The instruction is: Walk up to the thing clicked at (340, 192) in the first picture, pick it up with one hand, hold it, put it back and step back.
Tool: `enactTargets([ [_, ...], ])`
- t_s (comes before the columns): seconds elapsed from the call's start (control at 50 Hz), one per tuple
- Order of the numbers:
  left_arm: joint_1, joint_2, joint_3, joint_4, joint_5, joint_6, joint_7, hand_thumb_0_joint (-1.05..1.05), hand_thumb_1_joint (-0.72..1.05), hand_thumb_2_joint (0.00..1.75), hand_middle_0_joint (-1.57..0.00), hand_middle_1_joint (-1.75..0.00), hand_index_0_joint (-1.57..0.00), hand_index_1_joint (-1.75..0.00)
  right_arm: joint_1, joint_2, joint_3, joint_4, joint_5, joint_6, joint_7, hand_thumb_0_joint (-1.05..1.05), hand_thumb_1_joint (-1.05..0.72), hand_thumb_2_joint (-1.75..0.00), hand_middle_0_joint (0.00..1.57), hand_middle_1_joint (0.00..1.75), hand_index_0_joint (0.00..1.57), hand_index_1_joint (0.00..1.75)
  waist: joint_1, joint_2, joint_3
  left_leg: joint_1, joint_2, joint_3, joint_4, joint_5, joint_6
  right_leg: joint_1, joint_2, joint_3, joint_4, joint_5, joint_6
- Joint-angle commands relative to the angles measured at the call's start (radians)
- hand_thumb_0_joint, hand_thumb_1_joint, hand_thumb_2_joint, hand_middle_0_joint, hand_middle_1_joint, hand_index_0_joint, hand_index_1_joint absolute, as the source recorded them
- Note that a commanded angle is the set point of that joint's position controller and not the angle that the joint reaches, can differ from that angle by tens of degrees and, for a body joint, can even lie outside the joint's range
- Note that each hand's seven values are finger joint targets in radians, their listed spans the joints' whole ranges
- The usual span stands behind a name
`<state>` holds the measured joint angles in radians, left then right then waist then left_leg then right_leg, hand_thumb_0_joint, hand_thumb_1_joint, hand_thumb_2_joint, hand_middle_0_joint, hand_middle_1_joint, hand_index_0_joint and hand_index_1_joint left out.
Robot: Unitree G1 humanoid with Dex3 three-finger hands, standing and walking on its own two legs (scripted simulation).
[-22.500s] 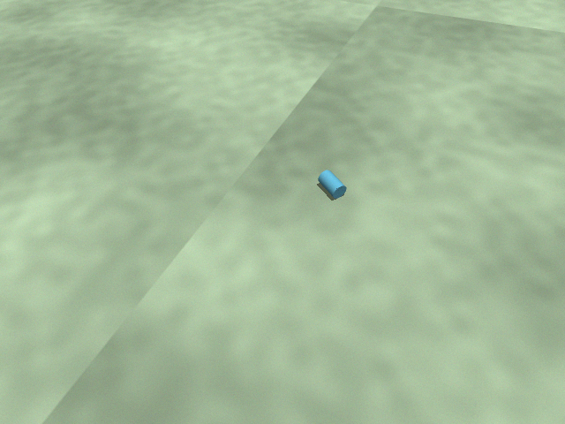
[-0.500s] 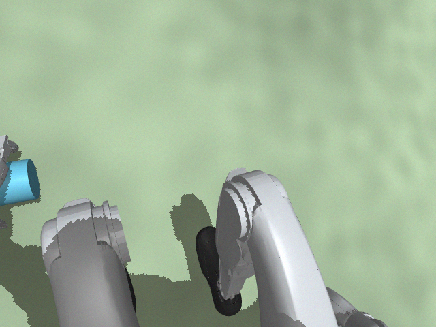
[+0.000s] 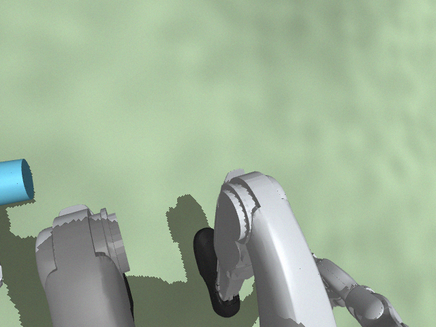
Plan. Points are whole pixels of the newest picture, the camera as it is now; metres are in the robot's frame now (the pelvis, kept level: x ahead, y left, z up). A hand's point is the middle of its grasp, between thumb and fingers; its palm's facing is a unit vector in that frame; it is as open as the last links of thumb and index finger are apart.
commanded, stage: rest palm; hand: left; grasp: from above
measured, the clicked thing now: out of the picture +0.37 +0.33 -0.25
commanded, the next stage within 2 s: close in 0.14 s
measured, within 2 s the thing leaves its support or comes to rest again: neither
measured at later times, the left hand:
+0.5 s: hand out of the picture +0.34 +0.31 -0.24, palm faces -0.45 -0.11 -0.89, open 13.6 cm
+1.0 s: hand out of the picture +0.38 +0.33 -0.24, palm faces -0.53 -0.16 -0.83, open 13.1 cm
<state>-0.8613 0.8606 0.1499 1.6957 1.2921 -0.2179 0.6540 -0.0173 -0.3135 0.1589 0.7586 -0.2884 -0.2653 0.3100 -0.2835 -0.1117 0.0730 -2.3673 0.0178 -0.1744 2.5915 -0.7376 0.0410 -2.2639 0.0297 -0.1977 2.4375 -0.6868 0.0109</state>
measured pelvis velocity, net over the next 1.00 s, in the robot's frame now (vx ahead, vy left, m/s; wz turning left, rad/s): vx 0.00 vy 0.00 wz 0.00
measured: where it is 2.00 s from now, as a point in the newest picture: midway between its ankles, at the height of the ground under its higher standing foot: (173, 307)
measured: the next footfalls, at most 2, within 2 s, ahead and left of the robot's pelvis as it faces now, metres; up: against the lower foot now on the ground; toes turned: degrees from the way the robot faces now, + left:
none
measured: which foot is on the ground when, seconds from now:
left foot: down 0.00-1.00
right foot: down 0.00-1.00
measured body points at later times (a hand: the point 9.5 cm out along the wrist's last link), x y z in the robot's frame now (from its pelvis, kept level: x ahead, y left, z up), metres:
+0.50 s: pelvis -0.01 +0.00 +0.00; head +0.21 +0.14 +0.37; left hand +0.36 +0.31 -0.19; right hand +0.10 -0.26 -0.07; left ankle +0.06 +0.11 -0.26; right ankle +0.10 -0.11 -0.26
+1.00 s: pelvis +0.00 +0.00 +0.00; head +0.26 +0.11 +0.35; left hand +0.41 +0.34 -0.19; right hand +0.09 -0.26 -0.08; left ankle +0.06 +0.11 -0.26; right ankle +0.10 -0.11 -0.26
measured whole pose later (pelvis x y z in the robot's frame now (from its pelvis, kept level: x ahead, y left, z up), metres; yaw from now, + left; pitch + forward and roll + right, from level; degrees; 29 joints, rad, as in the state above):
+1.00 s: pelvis +0.00 +0.00 +0.00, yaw +0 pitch +28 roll -12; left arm -0.86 0.90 0.14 1.63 1.23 -0.28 0.55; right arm 0.04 -0.34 0.19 0.74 -0.27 -0.24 0.31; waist -0.29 -0.09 0.14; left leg -2.35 0.02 -0.19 2.59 -0.75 0.02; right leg -2.25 0.04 -0.21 2.43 -0.69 0.00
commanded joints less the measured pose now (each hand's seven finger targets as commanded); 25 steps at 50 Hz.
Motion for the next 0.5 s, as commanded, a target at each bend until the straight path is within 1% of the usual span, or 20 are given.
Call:
enactTargets([
  [0.0, -0.145, 0.184, -0.007, -0.123, -0.046, -0.061, -0.068, 0.00, -0.53, 0.96, -0.05, -1.02, -0.05, -1.01, 0.213, -0.299, -0.072, 0.005, 0.015, 0.006, -0.010, 0.00, -0.91, -0.91, 0.20, 0.30, 0.20, 0.30, -0.010, 0.432, -0.651, 0.529, -0.003, 0.045, -0.267, 0.307, -0.026, 0.377, 0.051, -0.037, -0.190, 0.319, -0.029],
  [0.02, -0.157, 0.181, -0.015, -0.151, -0.054, -0.088, -0.081, 0.00, -0.53, 0.96, -0.06, -1.02, -0.05, -1.02, 0.217, -0.276, -0.046, -0.002, 0.012, 0.011, -0.009, 0.00, -0.91, -0.91, 0.20, 0.30, 0.20, 0.30, -0.023, 0.415, -0.652, 0.527, -0.005, 0.047, -0.250, 0.318, -0.024, 0.397, 0.052, -0.042, -0.194, 0.336, -0.027],
  [0.04, -0.125, 0.194, -0.019, -0.158, -0.059, -0.105, -0.091, 0.00, -0.50, 0.94, -0.06, -1.02, -0.06, -1.02, 0.218, -0.293, -0.062, 0.000, 0.015, 0.017, -0.011, 0.00, -0.91, -0.91, 0.20, 0.30, 0.20, 0.30, -0.005, 0.427, -0.678, 0.538, -0.002, 0.053, -0.257, 0.323, -0.024, 0.426, 0.057, -0.031, -0.203, 0.344, -0.028],
  [0.06, -0.075, 0.231, 0.008, -0.148, -0.058, -0.117, -0.096, 0.00, -0.53, 0.96, -0.06, -1.01, -0.05, -1.01, 0.227, -0.285, -0.053, -0.007, 0.018, 0.029, -0.015, 0.00, -0.91, -0.91, 0.20, 0.30, 0.20, 0.30, 0.017, 0.401, -0.701, 0.519, -0.003, 0.056, -0.255, 0.337, -0.023, 0.465, 0.059, -0.030, -0.211, 0.360, -0.028],
  [0.08, -0.043, 0.242, 0.021, -0.157, -0.053, -0.135, -0.096, 0.00, -0.52, 0.96, -0.06, -0.99, -0.06, -1.00, 0.231, -0.294, -0.059, -0.004, 0.022, 0.042, -0.019, 0.00, -0.91, -0.91, 0.20, 0.30, 0.20, 0.30, 0.028, 0.404, -0.697, 0.505, -0.005, 0.063, -0.251, 0.346, -0.024, 0.471, 0.059, -0.027, -0.212, 0.365, -0.032],
  [0.12, -0.010, 0.228, 0.025, -0.137, -0.042, -0.174, -0.089, 0.00, -0.54, 0.97, -0.06, -0.98, -0.05, -0.99, 0.227, -0.284, -0.040, -0.011, 0.014, 0.062, -0.024, 0.00, -0.91, -0.90, 0.20, 0.30, 0.20, 0.30, 0.029, 0.368, -0.657, 0.482, -0.002, 0.061, -0.240, 0.335, -0.023, 0.467, 0.064, -0.030, -0.217, 0.353, -0.033],
  [0.14, -0.001, 0.235, 0.045, -0.146, -0.044, -0.196, -0.079, 0.00, -0.53, 0.98, -0.06, -0.97, -0.05, -0.98, 0.225, -0.284, -0.040, -0.014, 0.012, 0.073, -0.026, 0.00, -0.90, -0.90, 0.20, 0.30, 0.20, 0.30, 0.038, 0.364, -0.653, 0.469, -0.002, 0.057, -0.252, 0.321, -0.022, 0.467, 0.068, -0.029, -0.227, 0.338, -0.033],
  [0.16, -0.006, 0.245, 0.038, -0.151, -0.031, -0.210, -0.073, 0.00, -0.53, 0.98, -0.06, -0.97, -0.05, -0.98, 0.228, -0.266, -0.024, -0.019, 0.010, 0.081, -0.026, 0.00, -0.90, -0.90, 0.20, 0.30, 0.20, 0.30, 0.033, 0.343, -0.652, 0.476, 0.001, 0.056, -0.242, 0.326, -0.018, 0.480, 0.069, -0.029, -0.220, 0.346, -0.027],
  [0.18, -0.025, 0.233, 0.030, -0.141, -0.026, -0.225, -0.063, 0.00, -0.52, 0.97, -0.06, -0.97, -0.05, -0.98, 0.221, -0.274, -0.019, -0.024, 0.007, 0.088, -0.030, 0.00, -0.90, -0.90, 0.20, 0.30, 0.20, 0.30, 0.021, 0.323, -0.616, 0.457, 0.000, 0.046, -0.239, 0.300, -0.018, 0.429, 0.068, -0.044, -0.218, 0.310, -0.033],
  [0.2, -0.013, 0.243, 0.033, -0.149, -0.016, -0.237, -0.051, 0.00, -0.53, 0.99, -0.06, -0.96, -0.05, -0.97, 0.211, -0.270, -0.021, -0.019, 0.007, 0.094, -0.033, 0.00, -0.90, -0.90, 0.20, 0.30, 0.20, 0.30, 0.030, 0.335, -0.615, 0.470, 0.003, 0.044, -0.253, 0.293, -0.019, 0.426, 0.072, -0.042, -0.218, 0.298, -0.031],
  [0.22, -0.032, 0.248, 0.019, -0.142, -0.001, -0.249, -0.039, 0.00, -0.51, 0.97, -0.06, -0.98, -0.05, -0.98, 0.193, -0.265, -0.017, -0.024, 0.003, 0.095, -0.036, 0.00, -0.90, -0.90, 0.20, 0.30, 0.20, 0.30, 0.018, 0.339, -0.602, 0.473, 0.007, 0.042, -0.253, 0.268, -0.019, 0.404, 0.076, -0.040, -0.214, 0.276, -0.030],
  [0.24, -0.046, 0.242, 0.005, -0.156, 0.012, -0.254, -0.022, 0.00, -0.46, 0.97, -0.08, -0.98, -0.08, -0.98, 0.182, -0.279, -0.027, -0.020, -0.003, 0.097, -0.043, 0.00, -0.88, -0.89, 0.20, 0.30, 0.20, 0.30, 0.019, 0.351, -0.602, 0.477, 0.008, 0.041, -0.261, 0.251, -0.021, 0.388, 0.080, -0.038, -0.220, 0.256, -0.033],
  [0.26, -0.063, 0.238, 0.001, -0.157, 0.024, -0.259, 0.000, 0.00, -0.44, 0.94, -0.09, -0.97, -0.10, -0.97, 0.178, -0.291, -0.031, -0.015, -0.010, 0.097, -0.048, 0.00, -0.88, -0.89, 0.20, 0.30, 0.20, 0.30, 0.010, 0.357, -0.589, 0.479, 0.010, 0.034, -0.269, 0.237, -0.025, 0.368, 0.082, -0.050, -0.218, 0.234, -0.035],
  [0.28, -0.078, 0.200, -0.041, -0.155, 0.034, -0.255, 0.015, 0.00, -0.41, 0.92, -0.10, -0.97, -0.11, -0.96, 0.173, -0.286, -0.032, 0.005, -0.015, 0.093, -0.050, 0.00, -0.88, -0.89, 0.20, 0.30, 0.20, 0.30, 0.011, 0.365, -0.565, 0.469, 0.009, 0.037, -0.266, 0.207, -0.026, 0.336, 0.084, -0.044, -0.218, 0.202, -0.041],
  [0.34, -0.109, 0.190, -0.060, -0.176, 0.049, -0.241, 0.089, 0.00, -0.37, 0.89, -0.12, -0.95, -0.14, -0.93, 0.143, -0.287, -0.030, 0.031, -0.029, 0.086, -0.059, 0.00, -0.88, -0.89, 0.20, 0.30, 0.20, 0.30, 0.019, 0.376, -0.540, 0.446, 0.011, 0.035, -0.294, 0.129, -0.029, 0.284, 0.091, -0.043, -0.236, 0.107, -0.051],
  [0.36, -0.105, 0.180, -0.078, -0.171, 0.060, -0.228, 0.106, 0.00, -0.36, 0.88, -0.14, -0.93, -0.15, -0.92, 0.139, -0.291, -0.031, 0.037, -0.031, 0.077, -0.060, 0.00, -0.88, -0.89, 0.20, 0.30, 0.20, 0.30, 0.016, 0.378, -0.539, 0.457, 0.012, 0.040, -0.290, 0.121, -0.032, 0.271, 0.090, -0.042, -0.232, 0.099, -0.051],
  [0.4, -0.143, 0.174, -0.089, -0.187, 0.080, -0.207, 0.144, 0.00, -0.37, 0.89, -0.13, -0.93, -0.14, -0.92, 0.138, -0.296, -0.035, 0.049, -0.040, 0.064, -0.059, 0.00, -0.88, -0.89, 0.20, 0.30, 0.20, 0.30, 0.007, 0.412, -0.555, 0.482, 0.014, 0.037, -0.306, 0.126, -0.038, 0.247, 0.087, -0.051, -0.217, 0.107, -0.052],
  [0.42, -0.131, 0.167, -0.103, -0.174, 0.086, -0.191, 0.162, 0.00, -0.37, 0.89, -0.13, -0.92, -0.14, -0.91, 0.123, -0.295, -0.036, 0.051, -0.040, 0.059, -0.056, 0.00, -0.88, -0.89, 0.20, 0.30, 0.20, 0.30, 0.019, 0.420, -0.553, 0.472, 0.019, 0.035, -0.307, 0.125, -0.042, 0.239, 0.089, -0.045, -0.211, 0.109, -0.056],
  [0.44, -0.135, 0.167, -0.098, -0.182, 0.089, -0.173, 0.181, 0.00, -0.38, 0.90, -0.14, -0.90, -0.14, -0.90, 0.119, -0.295, -0.037, 0.054, -0.040, 0.053, -0.053, 0.00, -0.88, -0.89, 0.20, 0.30, 0.20, 0.30, 0.018, 0.408, -0.558, 0.471, 0.020, 0.031, -0.308, 0.132, -0.043, 0.233, 0.086, -0.047, -0.209, 0.121, -0.053],
  [0.48, -0.151, 0.132, -0.126, -0.169, 0.098, -0.133, 0.205, 0.00, -0.38, 0.91, -0.15, -0.88, -0.14, -0.88, 0.106, -0.296, -0.045, 0.060, -0.039, 0.033, -0.041, 0.00, -0.88, -0.89, 0.20, 0.30, 0.20, 0.30, 0.006, 0.424, -0.544, 0.479, 0.025, 0.021, -0.313, 0.126, -0.047, 0.193, 0.078, -0.049, -0.190, 0.132, -0.052],
])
